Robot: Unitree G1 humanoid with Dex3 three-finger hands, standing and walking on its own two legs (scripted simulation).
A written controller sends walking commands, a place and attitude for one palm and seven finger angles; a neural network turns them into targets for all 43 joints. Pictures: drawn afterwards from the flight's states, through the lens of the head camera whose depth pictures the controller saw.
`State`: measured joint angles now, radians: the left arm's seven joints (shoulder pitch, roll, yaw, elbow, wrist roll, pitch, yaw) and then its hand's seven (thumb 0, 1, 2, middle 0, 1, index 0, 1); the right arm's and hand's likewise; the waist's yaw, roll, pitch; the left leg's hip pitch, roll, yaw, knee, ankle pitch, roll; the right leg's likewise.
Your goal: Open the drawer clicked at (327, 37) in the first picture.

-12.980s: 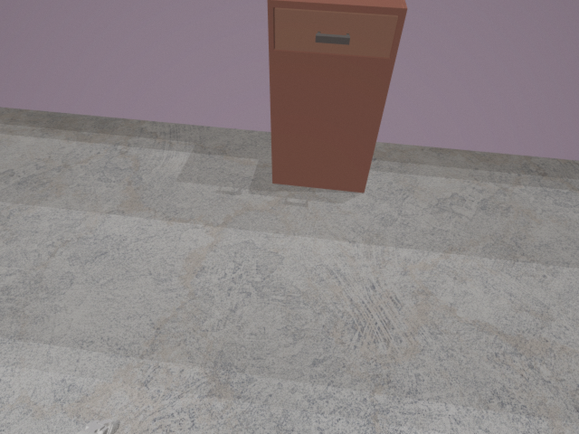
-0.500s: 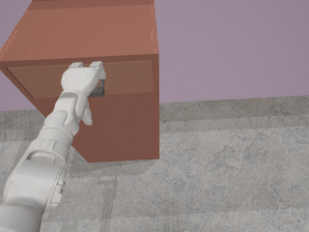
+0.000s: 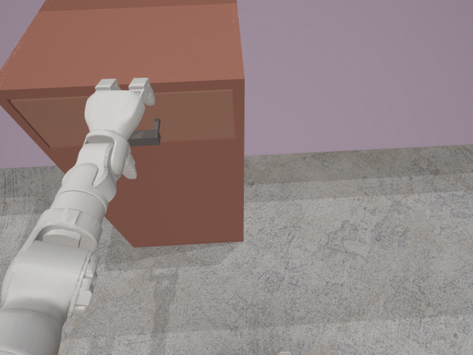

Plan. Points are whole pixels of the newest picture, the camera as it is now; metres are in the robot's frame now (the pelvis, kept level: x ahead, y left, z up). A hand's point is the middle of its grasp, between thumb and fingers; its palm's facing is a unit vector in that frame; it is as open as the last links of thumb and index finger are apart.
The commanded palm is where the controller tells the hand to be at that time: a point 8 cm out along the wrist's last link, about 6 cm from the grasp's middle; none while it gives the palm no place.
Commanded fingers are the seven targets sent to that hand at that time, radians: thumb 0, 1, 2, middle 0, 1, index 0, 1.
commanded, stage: move the hooked fingers above the handle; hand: left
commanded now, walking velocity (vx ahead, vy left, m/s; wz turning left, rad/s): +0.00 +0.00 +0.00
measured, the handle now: (131, 131) +0.55 +0.21 +0.01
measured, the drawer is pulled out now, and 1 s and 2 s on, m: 0.00 0.00 0.00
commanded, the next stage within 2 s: none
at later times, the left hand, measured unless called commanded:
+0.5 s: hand (110, 121) +0.50 +0.22 +0.09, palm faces +0.15 +0.05 -0.99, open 13.8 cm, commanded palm +0.46 +0.21 +0.13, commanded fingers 0.00 -0.50 0.30 -0.30 -1.20 -0.30 -1.20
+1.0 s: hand (108, 116) +0.51 +0.22 +0.10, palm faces +0.12 +0.09 -0.99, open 13.8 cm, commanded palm +0.46 +0.21 +0.13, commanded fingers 0.00 -0.50 0.30 -0.30 -1.20 -0.30 -1.20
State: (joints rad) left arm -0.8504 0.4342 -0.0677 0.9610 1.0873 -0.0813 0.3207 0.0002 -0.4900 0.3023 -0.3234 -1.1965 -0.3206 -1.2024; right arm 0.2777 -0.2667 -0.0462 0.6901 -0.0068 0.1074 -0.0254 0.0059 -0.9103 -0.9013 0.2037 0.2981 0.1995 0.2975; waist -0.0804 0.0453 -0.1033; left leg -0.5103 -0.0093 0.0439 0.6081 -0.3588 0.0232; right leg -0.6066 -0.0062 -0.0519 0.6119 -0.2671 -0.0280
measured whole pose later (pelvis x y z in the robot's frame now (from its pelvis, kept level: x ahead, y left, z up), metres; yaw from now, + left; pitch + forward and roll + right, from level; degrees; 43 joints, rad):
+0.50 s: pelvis +0.00 +0.01 +0.00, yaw -1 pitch +17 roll +0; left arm -0.90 0.46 -0.05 1.01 1.10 0.06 0.40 0.00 -0.49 0.30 -0.32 -1.20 -0.32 -1.20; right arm 0.26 -0.27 -0.04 0.70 -0.01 0.13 -0.01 0.01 -0.91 -0.90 0.20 0.30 0.20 0.30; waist -0.08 0.06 -0.10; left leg -0.56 -0.01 0.06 0.64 -0.37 0.03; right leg -0.66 -0.01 -0.03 0.63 -0.27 -0.01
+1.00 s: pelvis +0.00 +0.00 +0.00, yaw -1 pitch +16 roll +1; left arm -0.95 0.46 -0.09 1.05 1.06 0.13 0.37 0.00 -0.49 0.30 -0.32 -1.20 -0.32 -1.23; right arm 0.23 -0.27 -0.01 0.70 0.01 0.15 -0.03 0.01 -0.91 -0.90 0.20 0.30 0.20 0.30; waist -0.06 0.07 -0.10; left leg -0.54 -0.01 0.07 0.61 -0.36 0.03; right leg -0.65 -0.01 -0.02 0.62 -0.26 -0.02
